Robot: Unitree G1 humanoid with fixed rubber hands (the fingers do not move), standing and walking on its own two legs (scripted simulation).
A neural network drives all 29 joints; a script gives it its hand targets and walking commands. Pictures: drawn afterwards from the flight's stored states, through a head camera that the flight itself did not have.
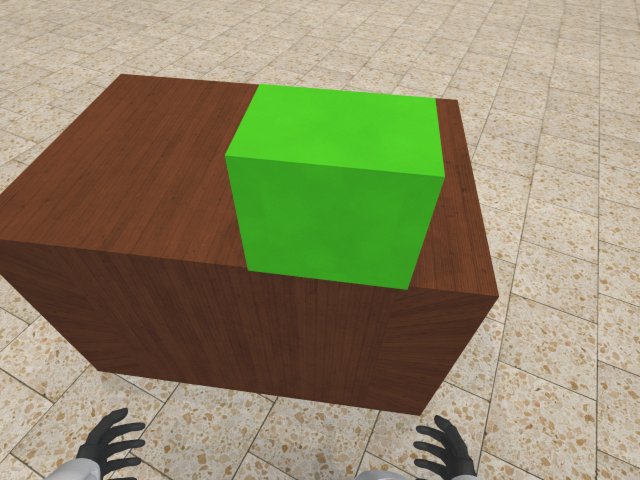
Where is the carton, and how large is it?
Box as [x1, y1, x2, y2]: [225, 84, 444, 289]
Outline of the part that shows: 259,84 225,154 248,270 407,289 444,178 434,98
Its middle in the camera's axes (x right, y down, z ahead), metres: +0.03 -0.08 +0.67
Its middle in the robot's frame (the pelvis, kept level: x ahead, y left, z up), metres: +0.55 -0.06 +0.03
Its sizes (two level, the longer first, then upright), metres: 0.290 0.200 0.257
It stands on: a pedestal, 0.66 m high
